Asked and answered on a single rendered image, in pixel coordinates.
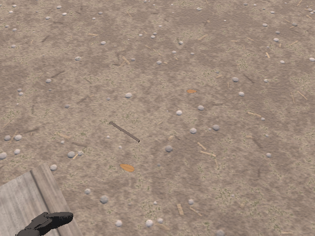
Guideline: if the robot left hand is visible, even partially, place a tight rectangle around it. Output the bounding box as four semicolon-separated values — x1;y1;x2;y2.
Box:
15;211;74;236

